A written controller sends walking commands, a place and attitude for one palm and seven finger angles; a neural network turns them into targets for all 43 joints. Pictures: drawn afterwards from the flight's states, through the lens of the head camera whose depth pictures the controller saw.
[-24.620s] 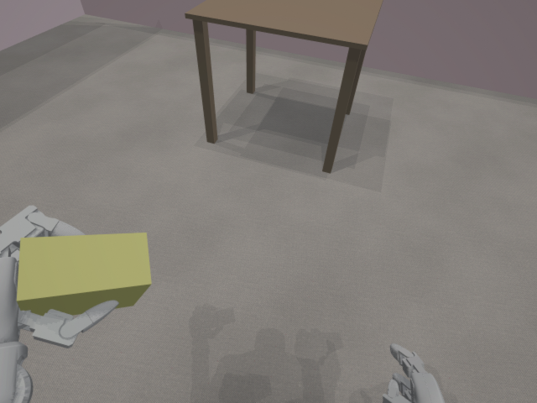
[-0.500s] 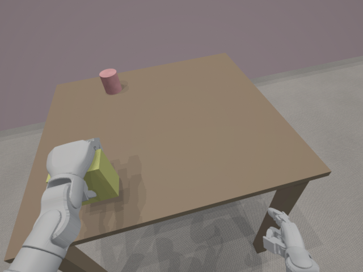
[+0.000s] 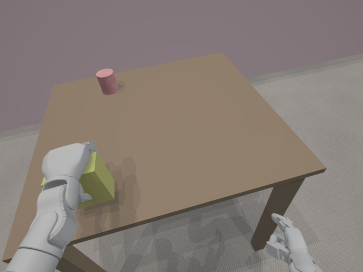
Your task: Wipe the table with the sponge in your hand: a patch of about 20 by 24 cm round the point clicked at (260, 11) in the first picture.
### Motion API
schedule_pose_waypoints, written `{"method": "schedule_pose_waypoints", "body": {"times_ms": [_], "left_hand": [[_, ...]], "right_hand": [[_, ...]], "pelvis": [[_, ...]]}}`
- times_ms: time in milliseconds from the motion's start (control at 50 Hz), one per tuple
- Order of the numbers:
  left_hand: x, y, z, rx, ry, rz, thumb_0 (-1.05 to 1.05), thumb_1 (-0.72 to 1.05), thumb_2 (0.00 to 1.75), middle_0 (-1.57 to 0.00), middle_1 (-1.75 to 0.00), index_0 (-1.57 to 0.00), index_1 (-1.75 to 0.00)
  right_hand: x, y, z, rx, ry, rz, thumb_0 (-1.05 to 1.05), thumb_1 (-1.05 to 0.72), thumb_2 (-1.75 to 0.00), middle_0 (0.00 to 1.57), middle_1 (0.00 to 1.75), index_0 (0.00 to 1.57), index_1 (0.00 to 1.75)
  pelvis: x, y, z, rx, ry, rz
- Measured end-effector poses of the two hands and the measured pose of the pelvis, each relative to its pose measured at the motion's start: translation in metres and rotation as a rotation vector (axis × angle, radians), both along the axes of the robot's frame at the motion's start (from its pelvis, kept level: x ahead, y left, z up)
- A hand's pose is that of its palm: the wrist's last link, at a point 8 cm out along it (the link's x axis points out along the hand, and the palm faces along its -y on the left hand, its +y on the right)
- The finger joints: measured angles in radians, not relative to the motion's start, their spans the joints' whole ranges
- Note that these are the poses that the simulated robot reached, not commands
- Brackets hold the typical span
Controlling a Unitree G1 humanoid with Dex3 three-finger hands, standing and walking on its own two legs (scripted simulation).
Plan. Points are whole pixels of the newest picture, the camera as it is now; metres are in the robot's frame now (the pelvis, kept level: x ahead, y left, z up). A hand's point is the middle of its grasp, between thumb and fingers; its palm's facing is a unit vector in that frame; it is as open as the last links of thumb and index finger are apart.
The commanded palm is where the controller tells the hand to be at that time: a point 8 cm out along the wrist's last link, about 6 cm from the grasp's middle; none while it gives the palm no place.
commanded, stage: lower the sponge onto the table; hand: left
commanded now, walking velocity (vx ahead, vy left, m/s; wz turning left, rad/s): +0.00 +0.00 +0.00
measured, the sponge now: (85, 186) +0.27 +0.28 +0.04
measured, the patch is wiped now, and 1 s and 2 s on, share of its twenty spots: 0.00 0.00 0.20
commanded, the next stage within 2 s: wipe forward along the first lane in 1.16 s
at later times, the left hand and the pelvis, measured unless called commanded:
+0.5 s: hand (83, 183) +0.27 +0.28 +0.05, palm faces -0.05 -0.11 -0.99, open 10.0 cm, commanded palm +0.25 +0.27 +0.13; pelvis +0.00 +0.00 +0.00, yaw +0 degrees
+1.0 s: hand (90, 187) +0.27 +0.27 +0.04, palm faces -0.05 -0.10 -0.99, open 10.0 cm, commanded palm +0.25 +0.27 +0.10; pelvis +0.00 +0.00 +0.00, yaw +0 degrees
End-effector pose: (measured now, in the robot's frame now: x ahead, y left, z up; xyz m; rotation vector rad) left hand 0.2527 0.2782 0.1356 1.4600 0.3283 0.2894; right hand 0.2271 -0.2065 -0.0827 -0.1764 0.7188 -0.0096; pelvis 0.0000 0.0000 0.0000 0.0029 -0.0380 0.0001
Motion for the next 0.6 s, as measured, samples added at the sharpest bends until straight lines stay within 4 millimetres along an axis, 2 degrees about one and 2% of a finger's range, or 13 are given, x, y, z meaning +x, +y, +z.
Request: {"method": "schedule_pose_waypoints", "body": {"times_ms": [200, 420, 600], "left_hand": [[0.004, -0.005, -0.012, -0.008, 0.02, -0.028, 0.0, -0.49, 1.03, -0.74, -1.35, -0.75, -1.34], [-0.001, 0.008, -0.021, -0.012, 0.037, 0.018, 0.0, -0.49, 1.03, -0.74, -1.35, -0.75, -1.34], [0.0, -0.002, -0.031, -0.014, 0.035, -0.035, 0.0, -0.49, 1.03, -0.74, -1.35, -0.75, -1.34]], "right_hand": [[-0.005, -0.002, -0.003, -0.002, 0.008, -0.014, 0.02, -0.9, -0.9, 0.2, 0.3, 0.2, 0.3], [-0.007, -0.008, -0.003, -0.014, 0.017, -0.029, 0.02, -0.9, -0.9, 0.2, 0.3, 0.2, 0.3], [-0.005, -0.003, -0.004, -0.015, 0.017, -0.025, 0.02, -0.9, -0.9, 0.2, 0.3, 0.2, 0.3]], "pelvis": [[0.0, 0.0, 0.0, 0.0, 0.009, -0.002], [0.003, 0.001, -0.001, -0.003, 0.016, 0.0], [0.003, 0.004, -0.001, -0.004, 0.024, 0.002]]}}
